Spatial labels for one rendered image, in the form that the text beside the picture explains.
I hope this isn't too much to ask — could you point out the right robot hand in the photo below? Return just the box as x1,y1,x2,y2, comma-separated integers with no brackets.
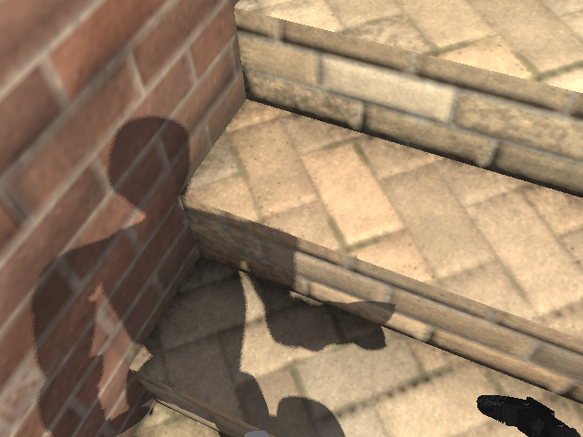
476,395,581,437

